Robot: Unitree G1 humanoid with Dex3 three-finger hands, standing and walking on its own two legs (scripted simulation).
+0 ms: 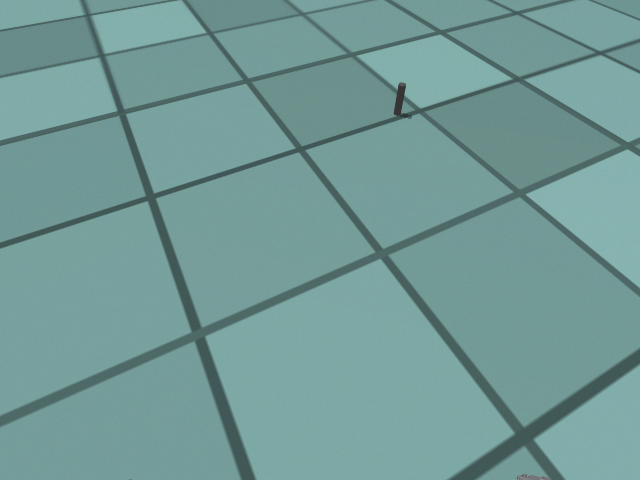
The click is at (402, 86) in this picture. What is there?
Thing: slim round
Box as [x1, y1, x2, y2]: [394, 82, 405, 115]
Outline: 402,82 398,85 394,108 394,114 396,115 400,114 405,84
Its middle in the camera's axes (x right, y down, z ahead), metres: +0.44 -0.78 +2.14
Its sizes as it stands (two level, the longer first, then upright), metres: 0.040 0.040 0.178
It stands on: the floor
